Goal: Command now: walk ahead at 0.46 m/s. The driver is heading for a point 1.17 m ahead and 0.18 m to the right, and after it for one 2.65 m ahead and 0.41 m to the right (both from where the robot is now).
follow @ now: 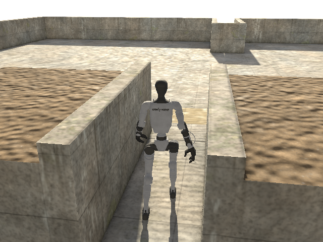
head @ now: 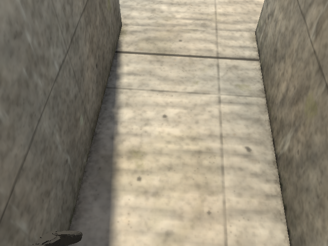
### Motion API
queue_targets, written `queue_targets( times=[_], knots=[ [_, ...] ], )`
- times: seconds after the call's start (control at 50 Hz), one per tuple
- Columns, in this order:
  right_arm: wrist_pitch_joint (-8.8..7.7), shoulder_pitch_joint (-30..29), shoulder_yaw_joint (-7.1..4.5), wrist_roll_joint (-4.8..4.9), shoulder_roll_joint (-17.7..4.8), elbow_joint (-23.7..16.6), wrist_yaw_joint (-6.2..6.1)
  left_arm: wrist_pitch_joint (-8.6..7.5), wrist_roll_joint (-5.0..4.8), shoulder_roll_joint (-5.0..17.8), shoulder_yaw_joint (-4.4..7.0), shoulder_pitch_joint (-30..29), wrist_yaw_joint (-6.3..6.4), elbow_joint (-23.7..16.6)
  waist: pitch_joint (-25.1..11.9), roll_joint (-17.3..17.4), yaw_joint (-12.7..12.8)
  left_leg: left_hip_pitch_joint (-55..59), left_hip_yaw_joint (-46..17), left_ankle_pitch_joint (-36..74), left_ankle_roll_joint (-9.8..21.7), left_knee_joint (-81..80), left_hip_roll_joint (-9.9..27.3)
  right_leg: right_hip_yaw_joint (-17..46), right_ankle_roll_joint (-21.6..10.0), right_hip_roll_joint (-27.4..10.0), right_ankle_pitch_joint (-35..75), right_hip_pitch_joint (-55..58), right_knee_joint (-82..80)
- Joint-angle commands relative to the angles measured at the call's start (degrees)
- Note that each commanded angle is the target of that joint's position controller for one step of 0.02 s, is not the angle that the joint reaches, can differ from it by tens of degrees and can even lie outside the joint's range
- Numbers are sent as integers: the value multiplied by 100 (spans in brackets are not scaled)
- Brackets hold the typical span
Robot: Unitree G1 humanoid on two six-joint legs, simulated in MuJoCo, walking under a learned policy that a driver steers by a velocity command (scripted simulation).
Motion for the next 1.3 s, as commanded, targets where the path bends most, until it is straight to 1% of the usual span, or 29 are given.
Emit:
queue_targets(
  times=[0.02, 0.04, 0.06, 0.08, 0.12, 0.14, 0.22, 0.4, 0.46, 0.5, 0.52, 0.54, 0.56, 0.58, 0.62, 0.7, 0.82, 0.88, 0.92, 0.96, 1.0, 1.02, 1.04, 1.06, 1.08, 1.1, 1.12, 1.18, 1.3],
  knots=[
    [-110, -411, -49, -186, -745, -499, 18, 12, -4, 1329, 487, 2610, 128, 474, -1332, 204, 1713, -2614, 21, 4413, 365, 3251, 382, 617, -528, -338, 182, 4311, 314],
    [-249, 947, 216, -126, 294, -434, 111, -16, 105, 1946, 553, 2964, 99, 572, -2549, -1993, 918, -4039, -342, -564, 136, 5481, -591, 3986, -1757, -2082, -1477, 5581, -721],
    [-342, 670, 98, -10, -216, -293, 88, -48, -81, 1452, 443, 2815, 105, 541, -2329, -1676, 1128, -4445, -870, -382, 219, 6200, -437, 4870, -1693, -2002, -2314, 5105, -1764],
    [-371, -253, 17, 112, -487, -592, 9, -96, -109, 1183, 385, 2358, 95, 425, -1231, -1087, 1133, -5074, -529, -23, 165, 6493, -220, 3995, -1494, -1891, -1555, 4459, -1643],
    [-313, -968, -46, -119, -710, -735, -146, -125, 1, 901, 296, 1650, 83, 256, -627, -246, 848, -4663, -277, 688, 144, 6013, 238, 2635, -1217, -1518, -26, 2927, -1687],
    [-225, -969, -80, -107, -700, -776, -157, -129, 80, 809, 266, 1529, 95, 249, -499, -389, 637, -4300, -301, 787, 172, 5782, 381, 2346, -1190, -1421, 160, 2397, -1828],
    [-56, -1232, -8, -102, -278, -917, -112, -117, -19, 768, 255, 1891, 222, 449, 20, -511, 448, -4332, -150, 1071, 102, 4580, 544, 1708, -1264, -1256, 266, 1904, -2396],
    [-111, -3080, 266, -60, -165, -1491, 178, -62, -169, 1231, 320, 2518, 305, 449, 474, -305, 942, -3775, 397, 2576, -40, 1826, 23, 815, -984, -1013, 431, 2157, -2371],
    [-114, -2659, 248, -28, -302, -1547, 192, 130, -171, 1302, 345, 2665, 212, 636, 377, -428, 636, -3439, 450, 1778, 257, 1218, -149, 880, -853, -1220, 1630, 2970, -1750],
    [-28, -1365, 39, -76, -695, -1176, 223, 158, -145, 1203, 311, 2644, 176, 689, -677, -279, -97, -1420, 681, 1857, 623, 1131, -423, 374, -540, -741, 2851, 2823, -38],
    [11, -453, -95, -156, -1100, -1029, 185, 100, -79, 870, 210, 2727, 212, 567, -1358, 315, -401, 307, -823, 1635, 1109, 1233, 578, 174, -230, -292, 1805, 1413, 1672],
    [-21, 118, -212, -292, -1478, -774, 229, -19, -175, 272, 68, 3120, 237, 479, -2110, 1716, -171, 1247, -4021, 445, 1961, 33, 1967, 691, 43, 679, -2242, 58, 3555],
    [-105, -85, -44, -244, -819, -823, 223, -72, -365, 854, 213, 2936, 256, 577, -1765, 988, -198, 1053, -4331, -620, 1782, -260, 1971, 1445, 33, 389, -2600, -605, 4271],
    [-182, -625, -29, -170, -777, -858, 184, -73, -420, 934, 206, 2350, 306, 420, -827, 677, -120, 412, -3446, -41, 1531, -389, 1926, 1206, 26, 131, -2079, -1000, 4419],
    [-252, -1249, -50, -191, -601, -807, 210, 47, -252, 768, 208, 1823, 491, 267, -224, -5, 162, -696, -2060, 1799, 1244, -520, 1528, 1113, 166, -301, -1052, -690, 3744],
    [-250, -1045, -74, -228, -395, -483, 118, 351, -178, 443, 229, 1845, 499, 207, 26, 390, 357, -893, -807, 2482, 1100, -863, 1220, 1155, 261, -413, -447, -644, 2847],
    [-212, -909, -182, -211, -680, -402, -131, 377, 5, 201, 143, 790, 199, -281, 430, 577, 268, -1397, 630, 2388, 840, -995, 990, 534, 494, -405, 1438, -743, 1570],
    [-212, -697, -237, -104, -835, -372, -124, 395, -35, 164, 72, 335, 94, -530, 832, 561, 109, -1545, 995, 2254, 790, -1067, 1006, 49, 465, -298, 1280, -345, 1124],
    [-165, -564, -284, 13, -996, -312, -99, 388, -74, 181, 68, 126, 55, -739, 919, 529, 101, -1221, 1074, 2761, 810, -959, 1147, -168, 286, -191, 735, -105, 736],
    [-132, -685, -351, 75, -1256, -329, -85, 375, -65, 398, 176, 427, 42, -843, 560, 687, 430, -775, 1231, 5185, 724, -169, 1273, -411, 9, 93, 48, 523, 581],
    [-166, -1171, -360, 29, -1373, -372, 28, 400, -111, 949, 450, 2153, 135, -504, -468, 853, 1487, -714, 1399, 6500, 544, 1763, 1100, -518, -371, 421, -309, 2266, 351],
    [-208, -955, -270, -107, -1155, -303, 43, 419, -155, 1264, 598, 2908, 191, -236, -727, 420, 1775, -1614, 1371, 5066, 233, 3166, 856, 22, -567, 337, -149, 3448, 210],
    [-345, -187, 8, -277, -129, -539, 101, 396, -174, 1963, 669, 2695, 219, -286, -1141, -1931, 843, -3622, 961, -379, -90, 5551, -220, 2902, -1504, -820, -763, 4823, -231],
    [-606, -33, 0, 45, -506, -635, 158, 268, -95, 1569, 495, 2735, 125, -601, -2408, -1698, 869, -4271, -626, -977, -43, 6565, -483, 5649, -2341, -1785, -2398, 5300, -1634],
    [-695, -909, -129, 321, -968, -766, 161, 172, -133, 992, 363, 2597, 116, -576, -1551, -1004, 1119, -4890, -795, -385, -22, 6615, -333, 5253, -2010, -1597, -2199, 4938, -2006],
    [-714, -1397, -73, 254, -840, -879, 134, 97, -157, 919, 332, 2367, 138, -531, -689, -668, 953, -5157, -579, 64, 40, 6162, -106, 4323, -1643, -1397, -1298, 4274, -1872],
    [-653, -1530, -126, -29, -854, -759, 67, 44, -130, 914, 290, 1958, 161, -715, -407, -148, 731, -4701, -596, 532, 39, 5639, 85, 3696, -1377, -1203, -304, 3411, -1802],
    [-365, -1432, -264, -177, -822, -624, 150, 114, -2, 756, 216, 1754, 210, -789, -348, 3, 354, -3904, -604, 897, 39, 4735, 387, 2832, -1400, -1075, 950, 2503, -1974],
    [-266, -2481, -39, -167, -258, -707, 392, 210, -39, 970, 216, 2355, 584, -439, 41, -313, 675, -4356, -175, 3393, 0, 2379, 277, 1104, -852, -679, 1835, 2497, -2297]
  ],
)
